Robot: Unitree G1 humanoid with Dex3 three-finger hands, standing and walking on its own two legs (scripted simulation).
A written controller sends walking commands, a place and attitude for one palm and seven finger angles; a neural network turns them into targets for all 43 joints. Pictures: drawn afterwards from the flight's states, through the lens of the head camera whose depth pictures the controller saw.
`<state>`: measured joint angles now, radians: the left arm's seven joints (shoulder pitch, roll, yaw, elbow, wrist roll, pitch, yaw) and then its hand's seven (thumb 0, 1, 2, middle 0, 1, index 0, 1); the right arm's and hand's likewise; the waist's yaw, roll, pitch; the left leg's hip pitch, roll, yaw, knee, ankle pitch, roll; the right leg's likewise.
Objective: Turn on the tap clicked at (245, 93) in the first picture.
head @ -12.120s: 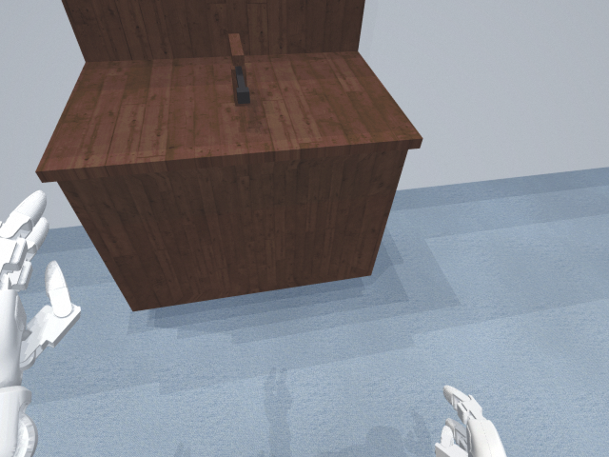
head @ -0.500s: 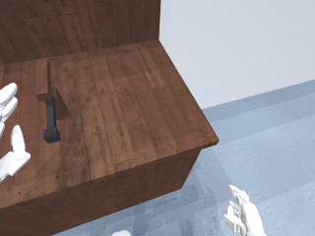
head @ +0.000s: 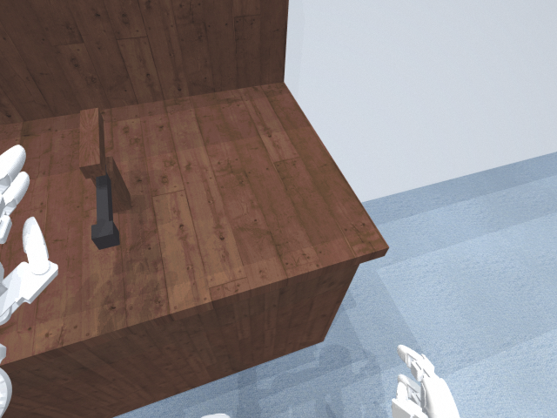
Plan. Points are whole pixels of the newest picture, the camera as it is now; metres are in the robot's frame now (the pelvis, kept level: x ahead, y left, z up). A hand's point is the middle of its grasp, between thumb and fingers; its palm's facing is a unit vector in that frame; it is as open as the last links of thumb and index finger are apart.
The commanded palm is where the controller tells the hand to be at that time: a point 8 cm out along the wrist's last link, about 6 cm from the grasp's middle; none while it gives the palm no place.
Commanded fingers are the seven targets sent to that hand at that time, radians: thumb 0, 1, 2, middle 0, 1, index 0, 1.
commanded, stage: shuffle to correct the standing spot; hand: left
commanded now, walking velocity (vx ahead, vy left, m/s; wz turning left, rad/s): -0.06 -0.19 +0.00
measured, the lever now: (105, 235) +0.34 +0.27 +0.06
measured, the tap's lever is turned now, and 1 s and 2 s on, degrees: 0 0 0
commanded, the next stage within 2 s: come to a stop and stand still in 0.08 s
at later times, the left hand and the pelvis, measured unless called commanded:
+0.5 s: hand (66, 249) +0.25 +0.24 +0.17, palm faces +0.35 -0.85 -0.40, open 7.4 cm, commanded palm +0.19 +0.28 +0.18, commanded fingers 0.00 0.90 0.90 -0.20 -0.30 -0.20 -0.30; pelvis +0.03 +0.00 +0.00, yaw +0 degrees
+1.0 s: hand (25, 246) +0.26 +0.29 +0.16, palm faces +0.36 -0.85 -0.38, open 7.4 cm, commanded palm +0.20 +0.32 +0.18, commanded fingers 0.00 0.90 0.90 -0.20 -0.30 -0.20 -0.30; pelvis +0.04 +0.04 +0.01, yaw +0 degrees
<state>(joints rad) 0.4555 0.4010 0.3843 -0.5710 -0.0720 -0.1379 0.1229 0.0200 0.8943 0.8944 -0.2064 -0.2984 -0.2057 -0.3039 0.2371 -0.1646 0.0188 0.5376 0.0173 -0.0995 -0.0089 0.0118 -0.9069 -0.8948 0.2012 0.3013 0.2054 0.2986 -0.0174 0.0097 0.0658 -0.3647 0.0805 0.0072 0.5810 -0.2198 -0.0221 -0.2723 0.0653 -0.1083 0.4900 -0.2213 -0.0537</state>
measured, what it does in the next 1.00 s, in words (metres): shifts its weight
